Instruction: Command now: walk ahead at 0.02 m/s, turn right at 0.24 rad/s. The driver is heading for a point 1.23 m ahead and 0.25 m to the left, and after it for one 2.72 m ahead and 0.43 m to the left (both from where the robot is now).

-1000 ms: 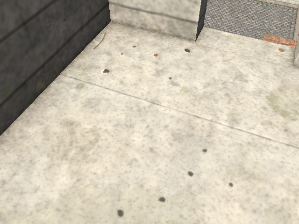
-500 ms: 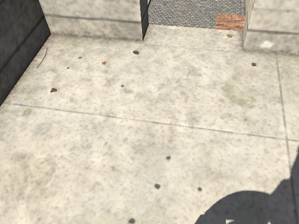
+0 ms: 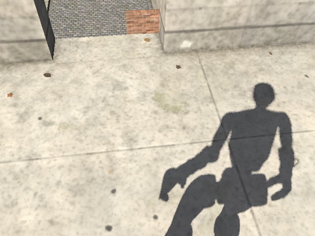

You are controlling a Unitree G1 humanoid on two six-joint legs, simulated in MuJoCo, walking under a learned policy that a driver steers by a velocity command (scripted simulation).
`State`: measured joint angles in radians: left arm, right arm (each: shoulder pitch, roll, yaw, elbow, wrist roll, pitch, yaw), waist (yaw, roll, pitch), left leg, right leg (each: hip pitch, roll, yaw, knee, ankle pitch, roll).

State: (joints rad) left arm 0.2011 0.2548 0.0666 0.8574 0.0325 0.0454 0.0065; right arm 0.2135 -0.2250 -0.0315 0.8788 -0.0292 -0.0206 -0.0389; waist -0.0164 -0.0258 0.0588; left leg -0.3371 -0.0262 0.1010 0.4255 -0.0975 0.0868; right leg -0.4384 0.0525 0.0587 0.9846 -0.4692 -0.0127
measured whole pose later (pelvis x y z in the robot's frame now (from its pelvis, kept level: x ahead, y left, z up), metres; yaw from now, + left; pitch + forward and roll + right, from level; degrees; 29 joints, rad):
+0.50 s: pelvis +0.02 -0.02 +0.01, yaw -1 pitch -1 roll +0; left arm 0.25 0.17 0.00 1.01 0.01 -0.02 0.03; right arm 0.29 -0.18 -0.01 1.04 -0.01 0.00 -0.02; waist -0.02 0.01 0.03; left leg -0.18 0.01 0.01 0.41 -0.20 -0.01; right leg -0.12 0.06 0.01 0.39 -0.24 -0.05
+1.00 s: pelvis +0.15 +0.04 +0.01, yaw +0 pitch +0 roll -1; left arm 0.23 0.21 0.05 1.02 0.03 -0.05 -0.03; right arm 0.47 -0.16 -0.03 1.07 -0.02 -0.09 0.00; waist -0.01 -0.03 0.01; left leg -0.03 -0.06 0.07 0.28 -0.25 0.09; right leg -0.51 -0.04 -0.03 1.04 -0.21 -0.08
